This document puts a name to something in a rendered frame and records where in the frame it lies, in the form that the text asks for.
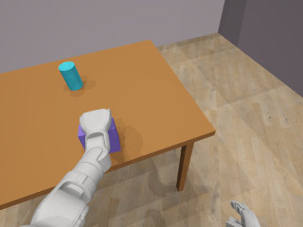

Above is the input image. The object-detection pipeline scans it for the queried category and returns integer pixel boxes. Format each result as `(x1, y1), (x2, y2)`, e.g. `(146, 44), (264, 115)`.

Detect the robot left upper arm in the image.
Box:
(20, 189), (89, 227)

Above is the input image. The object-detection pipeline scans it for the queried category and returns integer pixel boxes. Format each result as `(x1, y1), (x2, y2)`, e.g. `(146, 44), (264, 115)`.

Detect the table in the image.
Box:
(0, 40), (216, 210)

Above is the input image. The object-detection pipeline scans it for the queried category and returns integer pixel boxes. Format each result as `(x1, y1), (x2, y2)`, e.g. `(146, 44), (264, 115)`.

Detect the sponge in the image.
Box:
(78, 118), (121, 154)

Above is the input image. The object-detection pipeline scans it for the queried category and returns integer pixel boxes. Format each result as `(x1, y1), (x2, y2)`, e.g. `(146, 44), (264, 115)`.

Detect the robot left forearm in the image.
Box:
(30, 130), (112, 225)

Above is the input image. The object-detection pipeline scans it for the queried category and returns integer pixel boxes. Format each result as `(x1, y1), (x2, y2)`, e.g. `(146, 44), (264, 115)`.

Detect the right robot hand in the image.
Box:
(225, 201), (260, 227)

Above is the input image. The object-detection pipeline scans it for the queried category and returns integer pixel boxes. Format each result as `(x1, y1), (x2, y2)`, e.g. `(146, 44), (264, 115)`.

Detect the left robot hand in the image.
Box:
(80, 109), (112, 134)

